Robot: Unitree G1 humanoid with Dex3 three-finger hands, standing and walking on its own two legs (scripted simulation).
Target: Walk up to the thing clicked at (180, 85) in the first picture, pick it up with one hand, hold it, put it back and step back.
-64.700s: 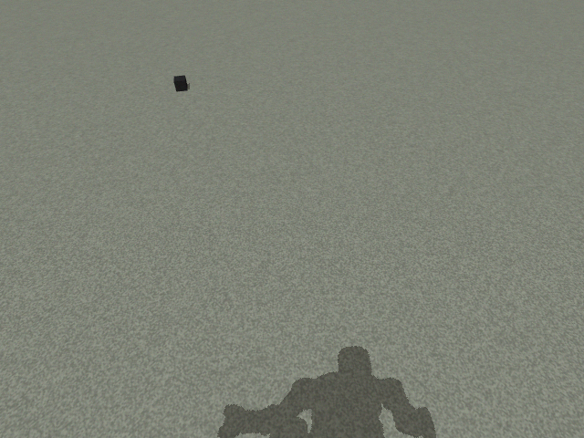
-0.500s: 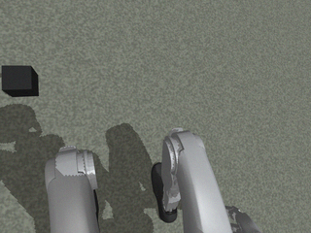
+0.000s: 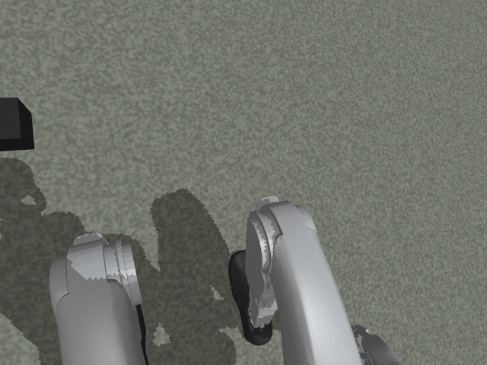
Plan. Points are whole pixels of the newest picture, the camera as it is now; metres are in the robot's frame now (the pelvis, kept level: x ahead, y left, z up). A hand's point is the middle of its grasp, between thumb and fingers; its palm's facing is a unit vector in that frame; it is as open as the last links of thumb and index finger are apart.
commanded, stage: approach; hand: left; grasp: from above
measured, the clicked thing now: (2, 125) +0.53 +0.33 -0.29
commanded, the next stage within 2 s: rest palm in 0.80 s
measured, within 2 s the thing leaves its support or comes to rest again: neither
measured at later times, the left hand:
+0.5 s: hand out of the picture +0.54 +0.28 -0.15, palm faces -0.43 +0.00 -0.90, open 13.7 cm
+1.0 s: hand out of the picture +0.50 +0.35 -0.16, palm faces -0.37 -0.04 -0.93, open 13.8 cm
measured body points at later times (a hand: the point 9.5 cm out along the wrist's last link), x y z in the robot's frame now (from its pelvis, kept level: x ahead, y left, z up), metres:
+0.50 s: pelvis +0.00 +0.00 +0.01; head +0.27 +0.07 +0.36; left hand +0.55 +0.28 -0.10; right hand +0.01 -0.26 -0.07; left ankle +0.06 +0.12 -0.29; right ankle +0.11 -0.14 -0.29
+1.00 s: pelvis -0.01 +0.00 +0.00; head +0.25 +0.12 +0.35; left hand +0.51 +0.35 -0.11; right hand +0.06 -0.28 -0.08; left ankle +0.06 +0.12 -0.29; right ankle +0.11 -0.14 -0.29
